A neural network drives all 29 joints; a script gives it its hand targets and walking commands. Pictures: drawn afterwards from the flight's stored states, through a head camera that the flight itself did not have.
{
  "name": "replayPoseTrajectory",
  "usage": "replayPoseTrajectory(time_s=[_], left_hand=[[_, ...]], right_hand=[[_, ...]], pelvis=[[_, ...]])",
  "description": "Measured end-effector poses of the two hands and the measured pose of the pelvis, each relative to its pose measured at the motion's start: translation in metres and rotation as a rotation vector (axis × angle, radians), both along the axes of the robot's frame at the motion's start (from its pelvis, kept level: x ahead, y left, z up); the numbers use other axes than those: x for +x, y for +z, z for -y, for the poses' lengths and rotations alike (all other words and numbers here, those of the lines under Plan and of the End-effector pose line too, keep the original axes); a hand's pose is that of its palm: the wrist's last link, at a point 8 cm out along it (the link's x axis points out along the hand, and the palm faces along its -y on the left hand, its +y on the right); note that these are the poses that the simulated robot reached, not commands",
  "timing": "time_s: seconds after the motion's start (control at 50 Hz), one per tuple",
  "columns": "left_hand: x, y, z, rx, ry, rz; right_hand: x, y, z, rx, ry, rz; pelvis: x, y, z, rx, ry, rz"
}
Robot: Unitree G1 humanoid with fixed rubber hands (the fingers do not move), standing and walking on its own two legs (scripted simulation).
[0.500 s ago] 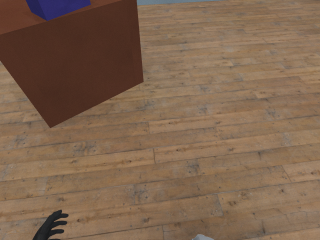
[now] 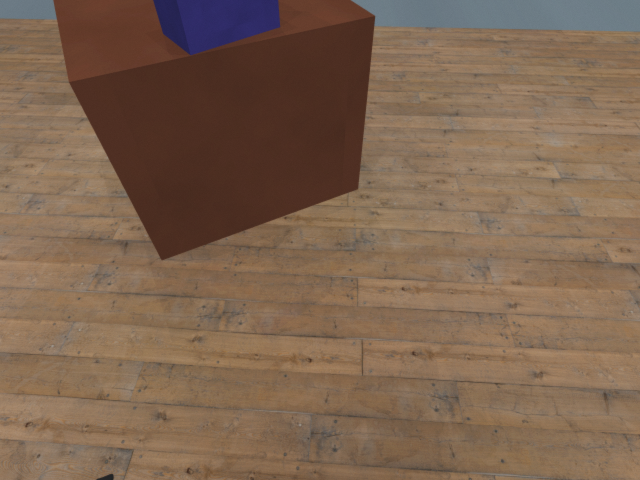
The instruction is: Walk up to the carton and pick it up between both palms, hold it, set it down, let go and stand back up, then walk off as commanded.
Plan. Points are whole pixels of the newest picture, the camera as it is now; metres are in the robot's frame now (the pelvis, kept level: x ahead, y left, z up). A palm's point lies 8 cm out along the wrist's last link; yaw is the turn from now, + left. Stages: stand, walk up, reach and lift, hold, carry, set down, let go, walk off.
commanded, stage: walk up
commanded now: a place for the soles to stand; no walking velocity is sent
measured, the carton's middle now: out of the picture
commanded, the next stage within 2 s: none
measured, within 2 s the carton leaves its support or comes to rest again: neither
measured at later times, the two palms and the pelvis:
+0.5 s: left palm out of the picture +0.12 +0.37 -0.10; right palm (493, 409) +0.25 -0.23 -0.10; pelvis +0.11 +0.06 +0.00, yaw +9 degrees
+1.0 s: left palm (39, 479) +0.16 +0.35 -0.07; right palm (472, 341) +0.35 -0.23 -0.11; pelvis +0.21 +0.05 +0.01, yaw +14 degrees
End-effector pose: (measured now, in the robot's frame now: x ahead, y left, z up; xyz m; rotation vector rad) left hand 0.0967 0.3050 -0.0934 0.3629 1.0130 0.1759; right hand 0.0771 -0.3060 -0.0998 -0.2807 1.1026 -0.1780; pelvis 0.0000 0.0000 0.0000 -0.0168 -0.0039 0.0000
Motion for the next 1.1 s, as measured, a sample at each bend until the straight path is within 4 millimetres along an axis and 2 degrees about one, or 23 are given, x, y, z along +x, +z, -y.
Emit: replayPoseTrajectory(time_s=[0.08,0.14,0.22,0.34,0.4,0.44,0.5,0.6,0.7,0.78,0.84,0.92,1.02,1.1], left_hand=[[0.037,0.005,0.003,-0.012,0.012,0.083],[0.047,0.005,0.006,0.0,0.024,0.112],[0.027,0.008,0.0,0.022,0.059,0.034],[-0.003,0.01,-0.022,0.037,0.108,-0.099],[-0.007,0.004,-0.037,0.022,0.137,-0.139],[-0.002,-0.006,-0.05,0.01,0.154,-0.15],[0.021,-0.009,-0.064,-0.005,0.189,-0.108],[0.074,-0.002,-0.074,-0.026,0.197,0.018],[0.111,0.002,-0.072,-0.038,0.201,0.09],[0.125,0.003,-0.061,-0.029,0.209,0.093],[0.12,0.001,-0.05,-0.011,0.221,0.072],[0.091,0.011,-0.046,0.012,0.261,-0.029],[0.064,0.021,-0.051,0.032,0.298,-0.131],[0.059,0.021,-0.062,0.026,0.312,-0.173]], right_hand=[[0.017,0.001,0.003,-0.013,0.031,-0.023],[0.038,-0.003,0.007,-0.01,0.052,-0.022],[0.073,-0.002,-0.002,0.006,0.071,0.006],[0.123,-0.003,-0.028,0.028,0.091,0.047],[0.148,-0.002,-0.047,0.02,0.115,0.058],[0.161,-0.005,-0.06,0.009,0.136,0.067],[0.169,-0.004,-0.075,0.0,0.174,0.047],[0.181,0.007,-0.079,-0.036,0.195,0.02],[0.203,0.011,-0.074,-0.054,0.225,0.019],[0.223,0.007,-0.065,-0.048,0.243,0.011],[0.239,-0.002,-0.059,-0.031,0.245,0.011],[0.258,-0.003,-0.065,0.003,0.25,0.018],[0.277,-0.007,-0.08,0.035,0.25,0.017],[0.294,-0.01,-0.098,0.039,0.256,0.018]], pelvis=[[0.018,0.0,0.003,0.013,0.039,0.004],[0.031,-0.004,0.008,0.025,0.059,-0.004],[0.052,0.002,0.005,0.023,0.066,0.002],[0.081,0.005,-0.014,0.008,0.073,0.004],[0.095,0.002,-0.03,-0.004,0.092,-0.003],[0.103,-0.004,-0.044,-0.006,0.106,-0.002],[0.114,-0.004,-0.056,-0.001,0.152,0.012],[0.131,0.001,-0.063,0.004,0.199,0.019],[0.149,0.001,-0.058,0.018,0.226,0.028],[0.165,0.0,-0.046,0.03,0.24,0.013],[0.178,-0.004,-0.037,0.037,0.244,0.014],[0.195,0.005,-0.038,0.043,0.247,0.021],[0.215,0.01,-0.048,0.039,0.248,0.026],[0.227,0.009,-0.063,0.024,0.248,0.024]])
